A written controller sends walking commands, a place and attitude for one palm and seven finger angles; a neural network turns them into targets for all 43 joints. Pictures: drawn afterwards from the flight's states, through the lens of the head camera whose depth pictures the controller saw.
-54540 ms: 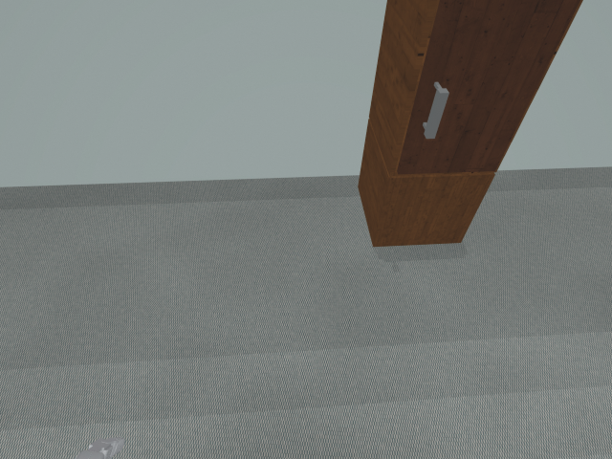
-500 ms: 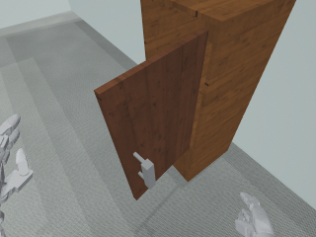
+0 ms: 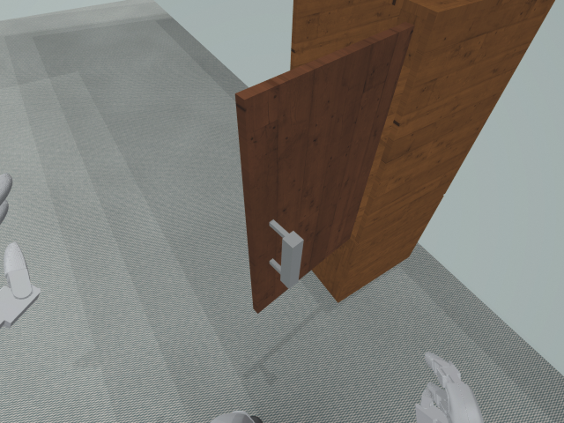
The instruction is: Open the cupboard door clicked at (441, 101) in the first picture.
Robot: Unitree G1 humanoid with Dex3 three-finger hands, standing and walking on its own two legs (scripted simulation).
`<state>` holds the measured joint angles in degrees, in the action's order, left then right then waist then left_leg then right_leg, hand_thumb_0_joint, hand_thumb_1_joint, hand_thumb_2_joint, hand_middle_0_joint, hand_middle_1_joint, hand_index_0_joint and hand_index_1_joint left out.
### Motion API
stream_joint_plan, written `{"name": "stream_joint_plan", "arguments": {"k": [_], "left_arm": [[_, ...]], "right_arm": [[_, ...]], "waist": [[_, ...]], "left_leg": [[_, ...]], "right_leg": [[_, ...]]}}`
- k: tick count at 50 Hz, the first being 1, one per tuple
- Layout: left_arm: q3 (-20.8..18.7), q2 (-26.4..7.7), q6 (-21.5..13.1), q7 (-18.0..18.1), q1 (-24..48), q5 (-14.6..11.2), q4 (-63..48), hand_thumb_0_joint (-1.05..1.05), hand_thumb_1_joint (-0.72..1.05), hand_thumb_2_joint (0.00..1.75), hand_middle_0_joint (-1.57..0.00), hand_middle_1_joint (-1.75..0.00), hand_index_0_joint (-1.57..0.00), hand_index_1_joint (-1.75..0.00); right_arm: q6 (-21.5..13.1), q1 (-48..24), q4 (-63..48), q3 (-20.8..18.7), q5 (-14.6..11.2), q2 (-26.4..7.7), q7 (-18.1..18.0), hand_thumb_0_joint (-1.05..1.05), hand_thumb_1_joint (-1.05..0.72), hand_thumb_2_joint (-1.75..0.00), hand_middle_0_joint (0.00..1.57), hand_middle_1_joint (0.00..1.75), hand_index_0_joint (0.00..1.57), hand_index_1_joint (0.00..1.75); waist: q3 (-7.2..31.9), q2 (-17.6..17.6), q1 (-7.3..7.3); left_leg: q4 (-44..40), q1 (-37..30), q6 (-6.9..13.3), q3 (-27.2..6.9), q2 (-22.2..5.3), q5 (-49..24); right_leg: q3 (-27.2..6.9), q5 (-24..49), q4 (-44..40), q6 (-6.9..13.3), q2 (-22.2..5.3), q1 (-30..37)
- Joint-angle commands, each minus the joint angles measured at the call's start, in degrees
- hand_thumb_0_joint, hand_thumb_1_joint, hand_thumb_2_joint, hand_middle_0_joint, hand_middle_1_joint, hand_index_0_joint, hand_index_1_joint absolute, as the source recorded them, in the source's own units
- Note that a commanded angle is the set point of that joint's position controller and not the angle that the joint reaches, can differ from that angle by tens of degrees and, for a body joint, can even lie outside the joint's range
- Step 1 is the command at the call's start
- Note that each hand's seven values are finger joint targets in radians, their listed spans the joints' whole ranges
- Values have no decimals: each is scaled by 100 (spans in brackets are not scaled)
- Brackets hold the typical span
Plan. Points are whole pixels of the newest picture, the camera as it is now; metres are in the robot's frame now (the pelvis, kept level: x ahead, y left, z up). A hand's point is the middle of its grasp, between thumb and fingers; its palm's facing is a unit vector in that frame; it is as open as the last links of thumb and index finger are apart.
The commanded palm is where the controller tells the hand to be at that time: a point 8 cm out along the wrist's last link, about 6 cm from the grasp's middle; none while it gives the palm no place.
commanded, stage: step back with the hand held close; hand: left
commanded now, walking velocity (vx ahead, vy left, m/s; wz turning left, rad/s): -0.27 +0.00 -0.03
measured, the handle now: (282, 253) +0.42 +0.02 -0.07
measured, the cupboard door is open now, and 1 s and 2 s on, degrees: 99 99 99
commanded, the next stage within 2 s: stop stepping back and stand still in 0.28 s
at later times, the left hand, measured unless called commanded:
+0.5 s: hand out of the picture +0.08 +0.25 +0.18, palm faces +0.35 -0.83 -0.43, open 7.4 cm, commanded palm +0.02 +0.29 +0.19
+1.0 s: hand out of the picture +0.01 +0.21 +0.16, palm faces +0.36 -0.82 -0.44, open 7.4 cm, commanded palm -0.06 +0.26 +0.19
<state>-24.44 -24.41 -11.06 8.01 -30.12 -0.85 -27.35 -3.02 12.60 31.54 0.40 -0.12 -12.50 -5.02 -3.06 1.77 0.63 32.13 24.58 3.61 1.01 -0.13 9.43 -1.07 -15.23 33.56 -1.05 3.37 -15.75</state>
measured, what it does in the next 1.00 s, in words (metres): walks backwards: left foot, then right foot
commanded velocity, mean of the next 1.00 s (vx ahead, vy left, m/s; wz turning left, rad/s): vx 0.01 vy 0.04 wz -0.05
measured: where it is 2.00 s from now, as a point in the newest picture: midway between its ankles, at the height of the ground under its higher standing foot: outside the picture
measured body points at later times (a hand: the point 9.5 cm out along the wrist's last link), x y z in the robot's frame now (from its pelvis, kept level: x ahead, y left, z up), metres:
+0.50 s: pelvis -0.14 +0.00 +0.01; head -0.12 +0.03 +0.46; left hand +0.05 +0.29 +0.21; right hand +0.04 -0.22 -0.05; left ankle -0.02 +0.09 -0.73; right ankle -0.22 -0.12 -0.68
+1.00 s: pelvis -0.23 -0.03 -0.01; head -0.26 -0.04 +0.44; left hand -0.02 +0.25 +0.18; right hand -0.13 -0.30 -0.10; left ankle -0.16 +0.09 -0.73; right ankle -0.31 -0.09 -0.73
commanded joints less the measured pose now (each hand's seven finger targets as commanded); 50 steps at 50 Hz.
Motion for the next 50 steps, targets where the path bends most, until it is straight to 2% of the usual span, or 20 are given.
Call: {"name": "stream_joint_plan", "arguments": {"k": [1, 5, 7, 9, 11, 13, 14, 19, 23, 27, 29, 31, 32, 36, 40, 42, 44, 46, 49, 50], "left_arm": [[-947, -1040, -502, 137, 137, -10, -1498, 0, 90, 90, -20, -30, -20, -30], [-820, -1074, -573, 203, -261, -233, -1451, 0, 90, 90, -20, -30, -20, -30], [-770, -1144, -486, 237, 25, -154, -1354, 0, 90, 90, -20, -30, -20, -30], [-637, -1090, -410, 255, 389, -111, -1381, 0, 90, 90, -20, -30, -20, -30], [-484, -1023, -370, 242, 737, -156, -1337, 0, 90, 90, -20, -30, -20, -30], [-510, -1149, -384, 249, 1079, -73, -1519, 0, 90, 90, -20, -30, -20, -30], [-662, -1144, -433, 256, 927, -116, -1372, 0, 90, 90, -20, -30, -20, -30], [-613, -921, -399, 136, 307, -224, -1757, 0, 90, 90, -20, -30, -20, -30], [-816, -984, -247, 199, -203, -278, -1914, 0, 90, 90, -20, -30, -20, -30], [-793, -972, -137, 262, -450, -320, -1707, 0, 90, 90, -20, -30, -20, -30], [-930, -1206, -140, 224, -602, -322, -1746, 0, 90, 90, -20, -30, -20, -30], [-1211, -1645, -228, 288, -275, -338, -1981, 0, 90, 90, -20, -30, -20, -30], [-1425, -1812, -317, 328, -207, -342, -1964, 0, 90, 90, -20, -30, -20, -30], [-802, -1098, -274, 299, -49, -218, -835, 0, 90, 90, -20, -30, -20, -30], [-319, -837, -284, 272, 754, -119, -53, 0, 90, 90, -20, -30, -20, -30], [-234, -816, -317, 261, 953, -115, -180, 0, 90, 90, -20, -30, -20, -30], [-376, -861, -395, 266, 826, -120, -459, 0, 90, 90, -20, -30, -20, -30], [-668, -1172, -487, 279, 593, -60, -753, 0, 90, 90, -20, -30, -20, -30], [-931, -1304, -482, 275, 535, -43, -1402, 0, 90, 90, -20, -30, -20, -30], [-969, -1268, -490, 275, 236, -41, -1386, 0, 90, 90, -20, -30, -20, -30]], "right_arm": [[-445, -763, -910, -368, 59, -822, -28, 0, -90, -90, 20, 30, 20, 30], [-432, -422, -575, -399, 28, -574, 125, 0, -90, -90, 20, 30, 20, 30], [-367, -528, -464, -464, 40, -538, 117, 0, -90, -90, 20, 30, 20, 30], [-351, -552, -427, -372, 79, -451, 65, 0, -90, -90, 20, 30, 20, 30], [-318, -740, -349, -266, 28, -568, -56, 0, -90, -90, 20, 30, 20, 30], [-388, -910, -402, -346, 27, -749, -127, 0, -90, -90, 20, 30, 20, 30], [-491, -640, -384, -377, 63, -583, -73, 0, -90, -90, 20, 30, 20, 30], [-623, -616, -424, -490, 117, -655, 187, 0, -90, -90, 20, 30, 20, 30], [-671, -722, -616, -379, 51, -625, 241, 0, -90, -90, 20, 30, 20, 30], [-589, -647, -625, -265, 66, -546, 155, 0, -90, -90, 20, 30, 20, 30], [-457, -605, -625, -252, 63, -449, 148, 0, -90, -90, 20, 30, 20, 30], [-346, -524, -407, -210, 111, -500, 156, 0, -90, -90, 20, 30, 20, 30], [-395, -470, -377, -198, 133, -564, 172, 0, -90, -90, 20, 30, 20, 30], [-496, -541, -304, -239, -35, -537, 88, 0, -90, -90, 20, 30, 20, 30], [-588, -385, -79, -283, -19, -637, -50, 0, -90, -90, 20, 30, 20, 30], [-595, -305, -134, -369, -8, -802, -72, 0, -90, -90, 20, 30, 20, 30], [-587, -300, -254, -361, -38, -887, -55, 0, -90, -90, 20, 30, 20, 30], [-626, -408, -218, -268, 35, -701, -61, 0, -90, -90, 20, 30, 20, 30], [-660, -592, -379, -312, 45, -689, -59, 0, -90, -90, 20, 30, 20, 30], [-664, -522, -405, -318, 39, -619, -33, 0, -90, -90, 20, 30, 20, 30]], "waist": [[658, 862, -151], [1054, -909, 47], [1117, -1388, -2], [885, -1274, 79], [588, -312, 120], [766, 1357, -62], [1047, 1142, -147], [1297, 501, -103], [1060, 1101, -63], [1016, 1399, -16], [1023, 454, 27], [847, -910, -36], [951, -782, -68], [560, -725, 1], [118, -739, 56], [56, -310, 110], [39, 528, 90], [98, 875, 29], [-65, 541, -90], [46, 112, -128]], "left_leg": [[-1861, 1852, 274, -1069, -1036, 3285], [1213, -1172, -443, 104, 79, 800], [2175, -791, -493, -87, 168, 1346], [1210, -722, -460, -230, -61, 1360], [-752, -1167, -455, -19, -49, -6], [-1367, -945, -31, -1050, -1467, -2541], [-1304, -1136, 221, -1064, -1792, -3105], [-1406, -901, 610, -1072, -1980, -1833], [-2378, -427, 259, -984, -1522, 2327], [-2452, -7, -476, -318, -786, 3039], [-709, -463, -602, 393, -191, 1714], [1716, -143, -453, 80, -139, 688], [2178, 658, -459, 103, -150, 747], [1355, 819, -364, 252, -196, 639], [-9, -1005, -104, 706, 93, 572], [-429, -1589, 170, 44, -209, 1003], [-936, -1834, 716, -1648, -1211, 1028], [-1713, -866, 869, -2231, -1651, 1892], [-1664, 994, 279, -1061, -1169, 2938], [-720, 1055, 22, -475, -684, 2596]], "right_leg": [[-38, -48, 477, 84, 190, 1821], [-2092, 765, -1815, 804, -1469, -1227], [-2087, 1914, -1692, 986, -1813, -960], [-1702, 2725, -1351, 823, -1673, -630], [-828, 2776, -615, 260, -788, -593], [-230, 35, 763, -78, -78, -303], [-346, -1061, 1452, 6, -18, -403], [-318, -1207, 2836, -43, 20, -552], [324, -1223, 1608, -3, 17, 22], [1056, -1502, -777, 264, 321, 1442], [233, -1006, -1972, 626, -532, 882], [-1756, -206, -2544, 1220, -2216, -138], [-1591, 1231, -2254, 1281, -2355, 536], [-865, 2983, -1285, 864, -1767, 1149], [-442, 1021, -1049, 538, -1394, -107], [-475, 400, -398, 272, -1129, -662], [-129, 127, 491, -129, -518, -1275], [43, -1436, 985, -6, -419, -755], [233, -1261, -197, 294, -378, 1119], [-286, -1427, -928, 466, -588, 1223]]}}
